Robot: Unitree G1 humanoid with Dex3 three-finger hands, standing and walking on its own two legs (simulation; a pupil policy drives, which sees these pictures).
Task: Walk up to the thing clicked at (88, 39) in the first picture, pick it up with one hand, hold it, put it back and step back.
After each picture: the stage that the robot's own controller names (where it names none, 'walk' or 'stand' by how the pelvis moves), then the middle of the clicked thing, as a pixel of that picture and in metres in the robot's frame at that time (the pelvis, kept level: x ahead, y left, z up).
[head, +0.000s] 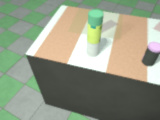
stand; (94, 35) +0.66 -0.04 -0.02
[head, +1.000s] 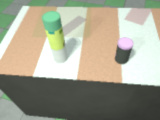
rise first; (56, 40) +0.56 +0.15 +0.00
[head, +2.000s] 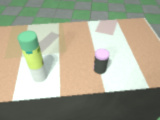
stand; (34, 59) +0.50 +0.22 +0.00
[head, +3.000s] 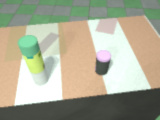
stand; (35, 63) +0.48 +0.21 -0.02
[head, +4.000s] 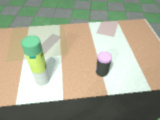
stand; (37, 63) +0.48 +0.20 -0.02
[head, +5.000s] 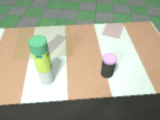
stand; (43, 63) +0.49 +0.18 -0.02
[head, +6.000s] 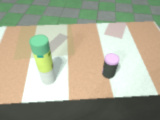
stand; (44, 62) +0.49 +0.18 -0.02
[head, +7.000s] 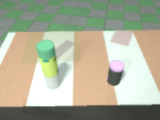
rise first; (50, 67) +0.48 +0.17 -0.02
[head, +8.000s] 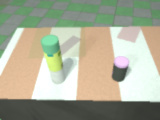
go down; (54, 61) +0.50 +0.17 -0.02
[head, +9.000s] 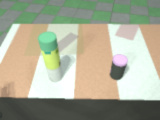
go down; (52, 59) +0.50 +0.16 -0.01
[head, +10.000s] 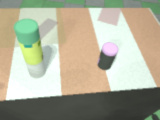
go down; (32, 52) +0.47 +0.16 +0.03
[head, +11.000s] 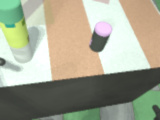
close in; (16, 34) +0.50 +0.17 +0.06
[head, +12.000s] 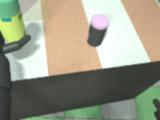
close; (13, 29) +0.51 +0.17 +0.07
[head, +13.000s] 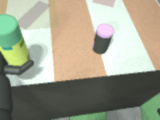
lift; (16, 53) +0.43 +0.18 +0.06
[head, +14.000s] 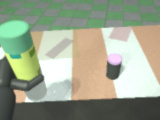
lift; (27, 67) +0.32 +0.17 +0.18
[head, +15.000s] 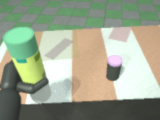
hold; (32, 70) +0.33 +0.16 +0.15
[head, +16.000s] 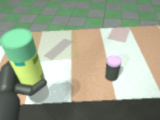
hold; (30, 71) +0.32 +0.16 +0.16
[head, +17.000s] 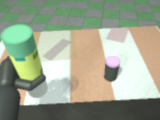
crouch; (29, 67) +0.34 +0.16 +0.16
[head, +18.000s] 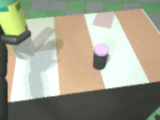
crouch; (14, 24) +0.48 +0.18 +0.18
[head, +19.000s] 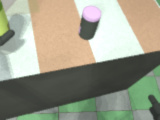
lower; out of the picture +0.52 +0.18 +0.08
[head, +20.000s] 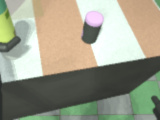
lower; (1, 29) +0.51 +0.18 +0.07
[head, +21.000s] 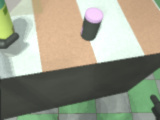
lower; out of the picture +0.51 +0.18 +0.08
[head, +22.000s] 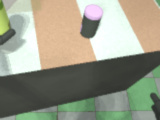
lower; out of the picture +0.52 +0.18 +0.08
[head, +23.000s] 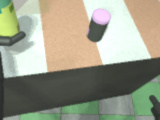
open; (5, 22) +0.51 +0.18 +0.08
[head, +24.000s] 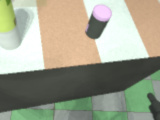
rise; (1, 15) +0.51 +0.18 +0.08
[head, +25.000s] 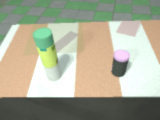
sink last; (49, 57) +0.49 +0.18 +0.03
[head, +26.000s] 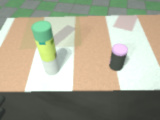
stand; (47, 51) +0.51 +0.18 +0.03
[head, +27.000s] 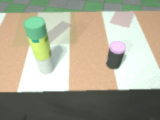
stand; (41, 49) +0.49 +0.18 +0.05
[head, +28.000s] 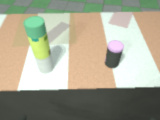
stand; (41, 48) +0.51 +0.18 +0.05
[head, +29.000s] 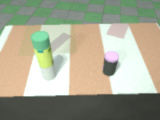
stand; (45, 58) +0.52 +0.19 -0.02
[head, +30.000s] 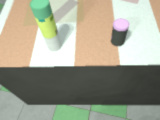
walk; (48, 27) +0.58 +0.18 +0.00
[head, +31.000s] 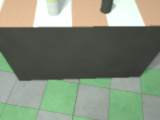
walk; out of the picture +0.84 +0.16 +0.00
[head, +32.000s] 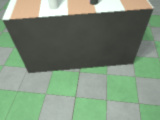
stand; out of the picture +1.11 +0.27 +0.00
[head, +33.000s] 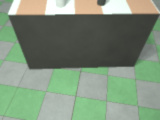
stand; out of the picture +1.11 +0.19 -0.02
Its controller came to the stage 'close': yes
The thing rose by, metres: 0.19
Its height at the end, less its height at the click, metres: +0.00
